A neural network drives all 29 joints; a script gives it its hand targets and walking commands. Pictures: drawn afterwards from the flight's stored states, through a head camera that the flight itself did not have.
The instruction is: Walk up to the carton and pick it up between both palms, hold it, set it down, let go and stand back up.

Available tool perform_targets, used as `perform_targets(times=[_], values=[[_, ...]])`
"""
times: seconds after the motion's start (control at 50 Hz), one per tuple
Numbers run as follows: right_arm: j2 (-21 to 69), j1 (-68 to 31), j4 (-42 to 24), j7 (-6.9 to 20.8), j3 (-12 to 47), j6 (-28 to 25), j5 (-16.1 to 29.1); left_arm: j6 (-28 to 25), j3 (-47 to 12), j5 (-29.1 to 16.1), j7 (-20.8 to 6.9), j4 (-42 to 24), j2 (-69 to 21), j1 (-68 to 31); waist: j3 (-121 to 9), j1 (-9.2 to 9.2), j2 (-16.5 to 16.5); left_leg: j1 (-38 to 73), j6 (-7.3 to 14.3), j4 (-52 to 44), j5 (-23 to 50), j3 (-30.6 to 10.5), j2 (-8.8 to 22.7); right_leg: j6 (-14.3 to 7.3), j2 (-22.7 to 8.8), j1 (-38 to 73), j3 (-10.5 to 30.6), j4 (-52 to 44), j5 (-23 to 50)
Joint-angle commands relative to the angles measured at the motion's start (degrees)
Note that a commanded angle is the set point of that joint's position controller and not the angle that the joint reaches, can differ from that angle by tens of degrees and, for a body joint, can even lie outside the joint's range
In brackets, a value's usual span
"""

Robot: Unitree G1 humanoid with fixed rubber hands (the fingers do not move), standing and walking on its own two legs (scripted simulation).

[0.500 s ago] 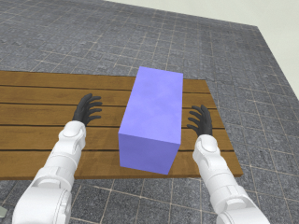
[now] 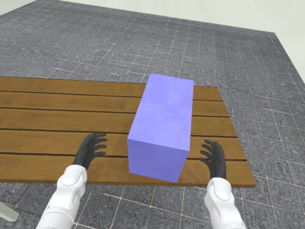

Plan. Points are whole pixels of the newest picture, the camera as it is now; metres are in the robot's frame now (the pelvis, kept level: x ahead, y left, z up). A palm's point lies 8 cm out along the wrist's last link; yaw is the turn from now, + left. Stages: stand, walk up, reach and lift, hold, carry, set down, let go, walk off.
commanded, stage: set down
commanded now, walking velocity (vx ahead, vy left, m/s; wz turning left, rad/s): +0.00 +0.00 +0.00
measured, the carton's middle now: (162, 124) +0.48 -0.02 -0.02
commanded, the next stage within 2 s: let go in 1.70 s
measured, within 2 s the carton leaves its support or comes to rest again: neither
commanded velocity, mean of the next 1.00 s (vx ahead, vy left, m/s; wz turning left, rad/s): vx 0.00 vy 0.00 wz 0.00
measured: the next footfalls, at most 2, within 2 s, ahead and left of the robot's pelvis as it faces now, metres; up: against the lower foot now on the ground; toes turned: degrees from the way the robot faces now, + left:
none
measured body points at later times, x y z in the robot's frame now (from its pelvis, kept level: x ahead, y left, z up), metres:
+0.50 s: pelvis +0.01 +0.00 +0.00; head +0.01 +0.02 +0.45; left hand +0.24 +0.22 -0.02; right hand +0.23 -0.16 -0.01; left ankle +0.03 +0.11 -0.74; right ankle +0.00 -0.13 -0.74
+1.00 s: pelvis +0.03 +0.00 +0.00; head +0.01 +0.01 +0.45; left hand +0.22 +0.22 -0.05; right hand +0.22 -0.19 -0.05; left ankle +0.03 +0.11 -0.74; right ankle +0.00 -0.13 -0.74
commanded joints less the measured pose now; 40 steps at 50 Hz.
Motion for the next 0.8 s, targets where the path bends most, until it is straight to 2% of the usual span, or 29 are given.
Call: perform_targets(times=[0.0,0.28,0.48,0.56,0.62,0.78], values=[[-0.89,-8.06,-13.0,-0.1,0.0,-3.31,-2.23,-3.56,1.94,-1.04,0.14,-13.37,7.16,-11.59,-14.36,0.53,3.88,9.2,-1.97,-2.8,9.86,-0.61,-1.71,-0.77,-0.35,-0.06,1.69,-3.2,3.27],[0.63,7.03,-13.85,0.19,1.45,-9.36,-3.92,-8.71,-0.22,-2.15,-1.8,-15.95,8.22,4.24,-9.73,0.99,4.23,11.1,-2.07,-1.83,11.59,-1.77,-1.11,-1.38,-0.85,-0.9,1.96,-3.4,2.7],[0.35,14.0,-12.03,2.34,1.14,-15.02,-4.03,-12.21,-0.86,-0.63,-2.11,-18.56,8.11,13.32,-6.13,1.48,5.66,12.31,-2.64,-1.89,12.86,-2.11,-0.97,-2.33,-0.35,-2.44,1.67,-3.92,1.19],[-1.34,12.15,-10.89,4.12,-1.07,-13.45,-5.26,-11.07,-1.82,-1.12,-0.93,-17.74,8.5,12.18,-3.83,0.86,6.09,8.7,-1.96,-4.72,4.01,-1.58,-0.38,-3.43,-0.28,-1.79,1.61,-3.91,-4.95],[-2.21,11.72,-10.57,5.46,-2.11,-11.55,-5.92,-9.85,-2.94,-1.66,0.4,-17.51,8.51,12.32,-3.37,0.7,5.38,6.28,-1.29,-6.93,-1.08,-1.49,0.15,-3.68,-0.45,0.07,1.8,-3.62,-6.12],[-4.36,15.21,-7.62,7.67,-1.18,-8.27,-4.64,-8.01,-2.06,-0.37,1.2,-13.78,8.38,17.56,-4.34,1.44,4.83,10.42,-2.18,-6.38,9.6,-0.71,-0.47,-3.45,-0.57,0.94,2.08,-4.66,-0.83]])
